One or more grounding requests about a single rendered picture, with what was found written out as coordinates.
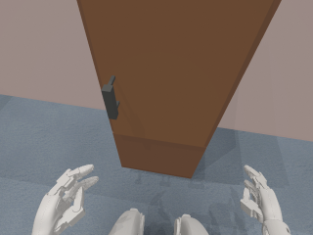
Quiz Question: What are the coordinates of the right robot forearm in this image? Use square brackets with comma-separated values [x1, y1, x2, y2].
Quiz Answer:
[261, 219, 291, 235]

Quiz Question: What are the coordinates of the left robot thigh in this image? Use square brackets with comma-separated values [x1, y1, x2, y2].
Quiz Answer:
[109, 211, 145, 235]

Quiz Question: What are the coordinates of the robot right hand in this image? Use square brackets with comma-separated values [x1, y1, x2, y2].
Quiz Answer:
[240, 165, 283, 224]

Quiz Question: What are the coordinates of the cupboard door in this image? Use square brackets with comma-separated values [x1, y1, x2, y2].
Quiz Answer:
[80, 0, 274, 147]

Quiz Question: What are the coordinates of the robot thigh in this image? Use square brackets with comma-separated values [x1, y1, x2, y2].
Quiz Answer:
[109, 211, 145, 235]
[173, 216, 209, 235]

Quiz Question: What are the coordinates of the handle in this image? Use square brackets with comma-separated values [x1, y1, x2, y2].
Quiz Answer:
[101, 75, 120, 120]

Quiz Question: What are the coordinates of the right robot thigh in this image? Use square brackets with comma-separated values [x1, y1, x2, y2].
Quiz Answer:
[173, 216, 209, 235]

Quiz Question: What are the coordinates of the robot left hand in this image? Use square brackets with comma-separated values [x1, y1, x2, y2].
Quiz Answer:
[31, 164, 99, 235]

